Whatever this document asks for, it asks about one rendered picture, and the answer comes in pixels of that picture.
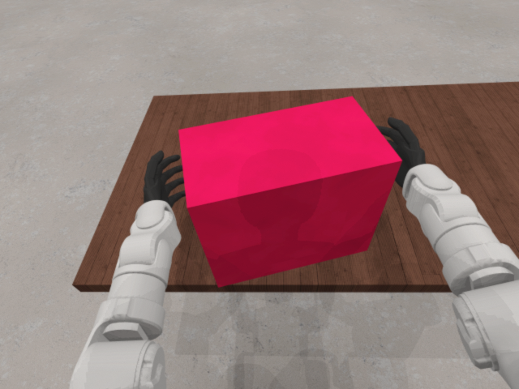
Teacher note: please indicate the right robot forearm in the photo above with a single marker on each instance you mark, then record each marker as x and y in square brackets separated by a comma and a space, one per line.
[472, 256]

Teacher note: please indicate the left robot hand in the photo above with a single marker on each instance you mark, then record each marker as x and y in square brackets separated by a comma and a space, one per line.
[155, 187]

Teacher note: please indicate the right robot hand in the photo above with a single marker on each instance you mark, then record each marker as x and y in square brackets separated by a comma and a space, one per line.
[406, 146]

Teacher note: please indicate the table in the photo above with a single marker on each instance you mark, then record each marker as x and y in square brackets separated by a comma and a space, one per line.
[470, 131]

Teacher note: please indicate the carton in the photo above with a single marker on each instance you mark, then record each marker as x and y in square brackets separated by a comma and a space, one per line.
[276, 191]

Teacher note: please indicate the right robot upper arm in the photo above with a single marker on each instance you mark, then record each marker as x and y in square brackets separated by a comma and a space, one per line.
[488, 324]

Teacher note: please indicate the left robot forearm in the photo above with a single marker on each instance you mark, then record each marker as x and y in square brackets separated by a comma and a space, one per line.
[134, 307]

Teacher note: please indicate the left robot upper arm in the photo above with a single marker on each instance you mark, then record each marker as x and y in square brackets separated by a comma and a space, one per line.
[131, 364]

